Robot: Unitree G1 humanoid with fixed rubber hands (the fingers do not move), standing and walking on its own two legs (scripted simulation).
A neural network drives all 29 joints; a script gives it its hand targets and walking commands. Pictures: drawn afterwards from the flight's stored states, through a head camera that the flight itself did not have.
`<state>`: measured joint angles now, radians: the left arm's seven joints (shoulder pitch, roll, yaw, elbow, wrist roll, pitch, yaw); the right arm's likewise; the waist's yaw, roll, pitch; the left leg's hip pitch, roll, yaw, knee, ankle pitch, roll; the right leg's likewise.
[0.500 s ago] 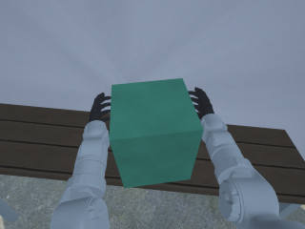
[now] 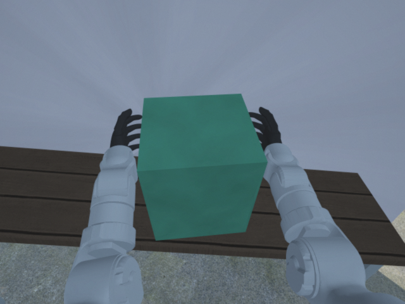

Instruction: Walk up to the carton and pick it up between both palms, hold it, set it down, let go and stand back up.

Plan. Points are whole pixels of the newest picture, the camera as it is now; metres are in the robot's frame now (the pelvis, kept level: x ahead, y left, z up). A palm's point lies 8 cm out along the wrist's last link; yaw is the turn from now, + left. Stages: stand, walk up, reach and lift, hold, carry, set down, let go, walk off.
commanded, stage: reach and lift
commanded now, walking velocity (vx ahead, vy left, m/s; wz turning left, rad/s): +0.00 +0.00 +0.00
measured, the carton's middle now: (197, 168) +0.39 +0.02 +0.10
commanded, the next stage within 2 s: hold in 1.70 s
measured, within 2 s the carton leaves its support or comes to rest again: neither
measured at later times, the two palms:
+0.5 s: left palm (123, 133) +0.37 +0.17 +0.20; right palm (280, 137) +0.38 -0.13 +0.21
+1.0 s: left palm (127, 126) +0.37 +0.16 +0.21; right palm (288, 134) +0.37 -0.14 +0.22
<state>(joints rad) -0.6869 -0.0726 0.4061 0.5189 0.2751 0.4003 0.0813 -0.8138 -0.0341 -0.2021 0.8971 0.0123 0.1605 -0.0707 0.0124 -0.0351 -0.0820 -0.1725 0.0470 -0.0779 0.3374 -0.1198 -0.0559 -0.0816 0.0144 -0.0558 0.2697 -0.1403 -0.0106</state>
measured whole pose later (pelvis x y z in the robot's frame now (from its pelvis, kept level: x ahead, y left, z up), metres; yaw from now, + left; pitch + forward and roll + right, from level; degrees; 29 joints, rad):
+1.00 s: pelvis +0.00 +0.00 +0.00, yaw +0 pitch -6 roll -1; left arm -0.74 -0.03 0.38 0.33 0.29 0.63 0.00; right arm -0.81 -0.01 -0.20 0.65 0.15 0.35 -0.16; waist -0.07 -0.04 -0.05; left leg -0.13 0.04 -0.08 0.34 -0.12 -0.05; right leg -0.03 0.01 -0.06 0.27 -0.14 0.00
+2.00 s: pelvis -0.01 +0.00 +0.00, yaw +0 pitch -6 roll -1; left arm -0.77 -0.01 0.37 0.25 0.29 0.78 -0.01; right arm -0.84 -0.01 -0.20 0.58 0.21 0.46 -0.20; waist -0.08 -0.04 -0.10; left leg -0.12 0.04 -0.08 0.34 -0.12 -0.05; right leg -0.03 0.01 -0.06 0.27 -0.14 0.00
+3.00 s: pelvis -0.01 +0.00 +0.00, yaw +0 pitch -6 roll -1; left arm -0.77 -0.01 0.37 0.23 0.29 0.81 -0.02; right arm -0.86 -0.01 -0.20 0.58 0.21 0.49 -0.21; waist -0.08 -0.04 -0.11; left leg -0.12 0.04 -0.08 0.34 -0.12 -0.05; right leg -0.02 0.01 -0.06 0.27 -0.14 0.00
